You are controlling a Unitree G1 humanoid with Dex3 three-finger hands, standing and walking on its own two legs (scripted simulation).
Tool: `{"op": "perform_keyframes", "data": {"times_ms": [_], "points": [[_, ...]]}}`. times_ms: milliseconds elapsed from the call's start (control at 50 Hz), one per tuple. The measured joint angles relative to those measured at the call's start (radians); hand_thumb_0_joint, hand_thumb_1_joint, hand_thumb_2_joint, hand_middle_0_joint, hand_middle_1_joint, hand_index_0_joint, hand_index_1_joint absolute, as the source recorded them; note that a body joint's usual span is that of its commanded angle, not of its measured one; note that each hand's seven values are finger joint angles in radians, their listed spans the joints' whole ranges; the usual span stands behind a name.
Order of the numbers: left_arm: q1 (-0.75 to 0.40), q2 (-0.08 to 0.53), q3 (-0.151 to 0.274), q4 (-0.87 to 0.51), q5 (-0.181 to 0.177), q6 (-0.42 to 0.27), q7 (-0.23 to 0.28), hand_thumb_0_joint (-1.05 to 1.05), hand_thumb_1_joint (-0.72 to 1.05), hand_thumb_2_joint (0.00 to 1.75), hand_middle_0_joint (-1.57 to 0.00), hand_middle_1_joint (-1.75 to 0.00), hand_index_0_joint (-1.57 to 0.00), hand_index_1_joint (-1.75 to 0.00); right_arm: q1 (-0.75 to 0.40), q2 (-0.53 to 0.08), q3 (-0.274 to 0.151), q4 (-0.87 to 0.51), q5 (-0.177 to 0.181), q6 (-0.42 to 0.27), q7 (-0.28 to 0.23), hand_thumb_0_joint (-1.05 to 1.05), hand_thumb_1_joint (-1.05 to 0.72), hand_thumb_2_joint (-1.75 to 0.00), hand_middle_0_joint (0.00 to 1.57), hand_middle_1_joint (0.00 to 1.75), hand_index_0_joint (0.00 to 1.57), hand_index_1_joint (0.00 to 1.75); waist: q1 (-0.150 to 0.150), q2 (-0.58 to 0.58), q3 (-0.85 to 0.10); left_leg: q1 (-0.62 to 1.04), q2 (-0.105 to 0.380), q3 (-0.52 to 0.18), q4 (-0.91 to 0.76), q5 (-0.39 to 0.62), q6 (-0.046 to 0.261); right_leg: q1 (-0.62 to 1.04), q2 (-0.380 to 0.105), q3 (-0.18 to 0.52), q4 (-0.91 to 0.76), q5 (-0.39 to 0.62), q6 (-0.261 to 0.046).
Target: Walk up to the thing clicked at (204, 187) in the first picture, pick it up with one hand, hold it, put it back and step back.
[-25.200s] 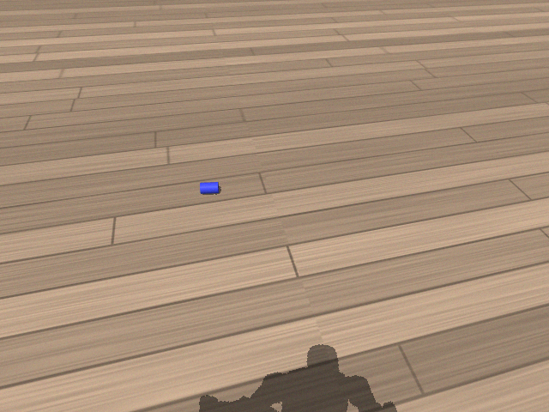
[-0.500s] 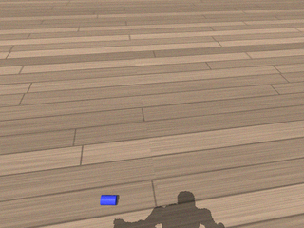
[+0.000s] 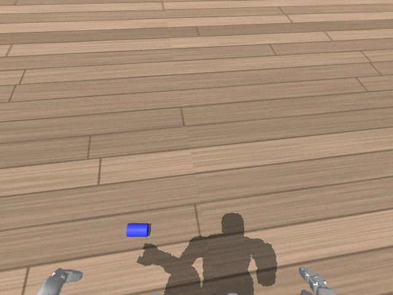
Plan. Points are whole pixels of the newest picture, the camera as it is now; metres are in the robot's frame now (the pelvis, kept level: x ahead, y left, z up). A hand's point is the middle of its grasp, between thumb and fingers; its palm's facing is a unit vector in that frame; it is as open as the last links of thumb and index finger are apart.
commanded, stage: rise first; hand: left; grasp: from above
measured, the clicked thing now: (137, 230) +0.47 +0.25 -0.70
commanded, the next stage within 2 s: none
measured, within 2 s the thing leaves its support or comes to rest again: neither
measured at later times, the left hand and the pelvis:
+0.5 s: hand out of the picture +0.15 +0.28 -0.23, palm faces -0.29 -0.79 -0.54, open 13.6 cm; pelvis -0.01 +0.00 -0.09, yaw +0 degrees
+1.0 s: hand (102, 253) +0.30 +0.31 -0.42, palm faces -0.47 -0.28 -0.83, open 12.4 cm; pelvis -0.09 -0.01 -0.30, yaw -1 degrees
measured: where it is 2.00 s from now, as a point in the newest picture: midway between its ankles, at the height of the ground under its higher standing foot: outside the picture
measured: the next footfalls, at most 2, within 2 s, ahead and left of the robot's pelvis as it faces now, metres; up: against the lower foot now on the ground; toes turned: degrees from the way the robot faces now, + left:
none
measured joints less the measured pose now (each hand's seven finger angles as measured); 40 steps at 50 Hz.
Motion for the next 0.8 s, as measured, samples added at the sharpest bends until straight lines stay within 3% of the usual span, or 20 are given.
{"op": "perform_keyframes", "data": {"times_ms": [120, 220, 380, 500, 660, 800], "points": [[0.076, 0.002, 0.001, -0.157, 0.043, -0.004, 0.005, 0.0, -0.4, 0.91, -0.17, -0.97, -0.16, -0.97, -0.028, 0.003, -0.006, -0.035, -0.009, -0.026, -0.009, 0.01, -0.9, -0.9, 0.21, 0.3, 0.2, 0.3, 0.007, -0.012, -0.02, -0.129, -0.003, -0.009, 0.147, -0.066, 0.0, -0.125, -0.002, -0.006, 0.144, -0.066, 0.002], [0.138, 0.007, -0.008, -0.276, 0.055, 0.034, 0.007, 0.0, -0.46, 0.91, -0.17, -0.98, -0.16, -0.99, -0.044, 0.012, -0.001, -0.066, -0.011, -0.035, -0.01, 0.01, -0.92, -0.9, 0.2, 0.3, 0.2, 0.3, 0.005, -0.01, -0.031, -0.193, -0.002, -0.017, 0.217, -0.098, 0.001, -0.184, -0.001, -0.013, 0.207, -0.096, 0.003], [0.167, 0.02, -0.022, -0.351, 0.089, 0.07, 0.01, 0.0, -0.47, 0.89, -0.18, -0.98, -0.18, -0.98, -0.051, 0.014, 0.014, -0.11, -0.013, -0.06, -0.011, 0.01, -0.94, -0.91, 0.21, 0.3, 0.2, 0.3, -0.001, 0.003, -0.056, -0.304, -0.003, -0.028, 0.313, -0.134, 0.0, -0.291, -0.001, -0.023, 0.298, -0.132, 0.002], [0.061, 0.067, -0.005, -0.248, 0.188, -0.01, 0.014, 0.0, -0.45, 0.85, -0.21, -0.97, -0.21, -0.96, -0.071, -0.005, 0.016, -0.115, -0.02, -0.095, 0.002, 0.01, -0.95, -0.91, 0.21, 0.3, 0.2, 0.3, -0.008, -0.003, -0.088, -0.495, -0.01, -0.028, 0.473, -0.182, -0.003, -0.487, -0.006, -0.02, 0.469, -0.186, 0.0], [-0.147, 0.148, 0.014, -0.138, 0.371, -0.197, 0.033, 0.0, -0.4, 0.81, -0.26, -0.93, -0.27, -0.92, -0.128, -0.049, -0.007, -0.062, -0.019, -0.104, 0.031, 0.01, -0.96, -0.91, 0.21, 0.3, 0.2, 0.3, -0.016, -0.004, -0.122, -0.845, -0.02, -0.03, 0.781, -0.261, -0.012, -0.844, -0.012, -0.013, 0.788, -0.268, -0.002], [-0.365, 0.21, 0.027, -0.04, 0.517, -0.267, 0.08, 0.0, -0.38, 0.81, -0.28, -0.92, -0.29, -0.91, -0.163, -0.061, -0.023, -0.005, -0.019, -0.071, 0.05, 0.01, -0.96, -0.92, 0.2, 0.29, 0.2, 0.3, -0.01, 0.012, -0.09, -1.095, -0.024, -0.04, 0.993, -0.276, -0.021, -1.097, -0.01, -0.016, 1.0, -0.281, -0.011]]}}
